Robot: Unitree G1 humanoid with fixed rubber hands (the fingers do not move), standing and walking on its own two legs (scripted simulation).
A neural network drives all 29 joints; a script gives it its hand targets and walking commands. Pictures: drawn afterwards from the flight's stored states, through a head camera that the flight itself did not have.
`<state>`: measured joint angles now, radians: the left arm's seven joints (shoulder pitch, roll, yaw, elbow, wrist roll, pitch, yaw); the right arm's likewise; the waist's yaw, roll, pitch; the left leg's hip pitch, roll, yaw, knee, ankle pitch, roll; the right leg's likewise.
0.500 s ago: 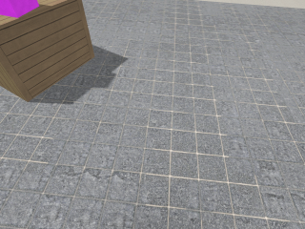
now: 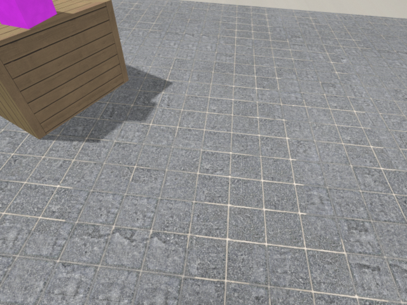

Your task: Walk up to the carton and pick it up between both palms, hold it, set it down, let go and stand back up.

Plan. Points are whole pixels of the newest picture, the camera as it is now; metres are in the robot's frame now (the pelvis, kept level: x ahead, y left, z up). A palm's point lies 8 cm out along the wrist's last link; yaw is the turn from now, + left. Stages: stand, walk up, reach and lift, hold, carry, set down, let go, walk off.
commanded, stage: stand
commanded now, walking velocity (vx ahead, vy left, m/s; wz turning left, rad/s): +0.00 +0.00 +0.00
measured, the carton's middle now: out of the picture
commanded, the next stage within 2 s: walk up in 0.94 s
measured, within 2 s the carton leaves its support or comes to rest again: neither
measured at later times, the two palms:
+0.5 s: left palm out of the picture -0.03 +0.20 -0.15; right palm out of the picture -0.04 -0.20 -0.15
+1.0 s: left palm out of the picture -0.04 +0.19 -0.15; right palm out of the picture -0.03 -0.20 -0.15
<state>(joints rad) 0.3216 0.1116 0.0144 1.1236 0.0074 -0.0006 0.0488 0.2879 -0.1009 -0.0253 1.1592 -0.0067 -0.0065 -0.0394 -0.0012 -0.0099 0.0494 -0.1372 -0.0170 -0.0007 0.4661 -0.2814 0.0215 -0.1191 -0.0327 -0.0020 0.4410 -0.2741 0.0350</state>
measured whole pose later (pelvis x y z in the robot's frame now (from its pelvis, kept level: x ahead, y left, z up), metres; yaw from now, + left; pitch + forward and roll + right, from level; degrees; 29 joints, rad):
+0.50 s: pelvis -0.01 +0.00 +0.00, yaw +0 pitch -2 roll +0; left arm 0.30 0.09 0.00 1.17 0.01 0.00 0.05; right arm 0.30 -0.10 -0.02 1.18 -0.01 0.00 -0.04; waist -0.01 0.00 0.03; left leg -0.15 -0.02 0.01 0.45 -0.26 0.02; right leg -0.15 -0.04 0.01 0.44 -0.26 0.04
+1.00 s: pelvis -0.01 +0.00 +0.00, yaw -1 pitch -2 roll +0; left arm 0.32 0.08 0.01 1.17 0.01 0.00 0.05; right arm 0.29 -0.09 -0.02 1.17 -0.01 -0.01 -0.05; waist 0.00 -0.02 0.03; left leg -0.15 -0.02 0.01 0.44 -0.25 0.02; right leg -0.14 -0.04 0.01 0.43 -0.25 0.04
